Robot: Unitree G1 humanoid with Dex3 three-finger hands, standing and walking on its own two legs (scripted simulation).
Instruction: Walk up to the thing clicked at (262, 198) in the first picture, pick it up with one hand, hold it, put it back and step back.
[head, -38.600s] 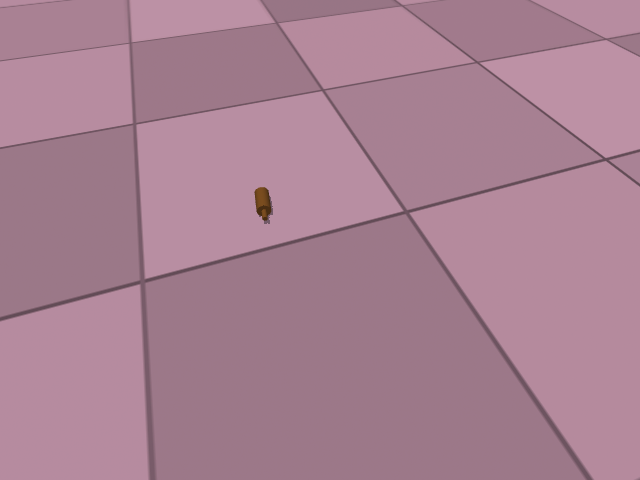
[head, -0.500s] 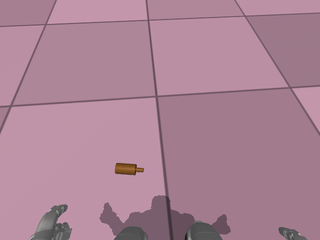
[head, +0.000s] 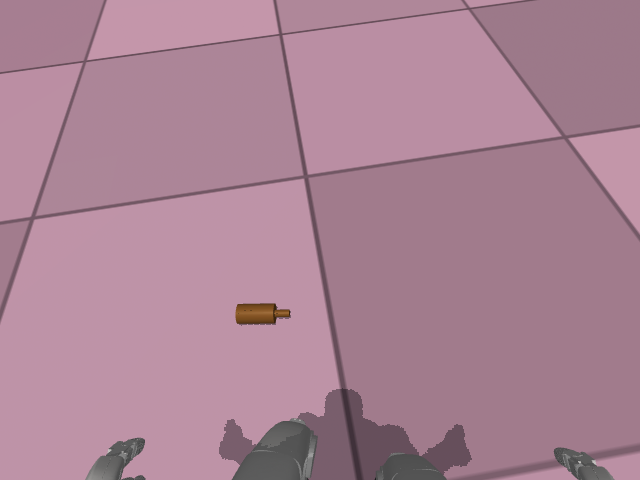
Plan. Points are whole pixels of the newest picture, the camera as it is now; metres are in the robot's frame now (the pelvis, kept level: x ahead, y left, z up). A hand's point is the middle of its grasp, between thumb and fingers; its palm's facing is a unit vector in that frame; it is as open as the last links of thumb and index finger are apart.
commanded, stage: step back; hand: left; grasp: from above
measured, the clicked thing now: (263, 313) +0.60 +0.26 -0.73
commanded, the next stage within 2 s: none
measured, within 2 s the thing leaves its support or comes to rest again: neither
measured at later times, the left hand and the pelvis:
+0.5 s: hand out of the picture -0.07 +0.29 -0.15, palm faces +0.01 -0.92 -0.38, open 7.4 cm; pelvis -0.15 +0.01 +0.01, yaw +0 degrees
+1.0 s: hand out of the picture -0.22 +0.25 -0.13, palm faces +0.04 -0.89 -0.46, open 7.4 cm; pelvis -0.32 -0.03 +0.00, yaw +4 degrees
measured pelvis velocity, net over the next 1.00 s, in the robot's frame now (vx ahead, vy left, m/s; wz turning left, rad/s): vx -0.32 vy -0.03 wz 0.08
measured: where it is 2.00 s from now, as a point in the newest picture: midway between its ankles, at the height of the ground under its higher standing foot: outside the picture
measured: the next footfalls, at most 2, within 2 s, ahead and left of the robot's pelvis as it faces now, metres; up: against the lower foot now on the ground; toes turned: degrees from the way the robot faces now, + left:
left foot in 0.22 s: -0.03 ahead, +0.12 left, +0.00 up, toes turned +2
right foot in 0.66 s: -0.21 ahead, -0.14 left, +0.00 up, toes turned +0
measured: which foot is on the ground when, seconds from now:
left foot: up 0.00-0.20, down 0.22-0.68, up 0.70-1.00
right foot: down 0.00-0.24, up 0.26-0.64, down 0.66-1.00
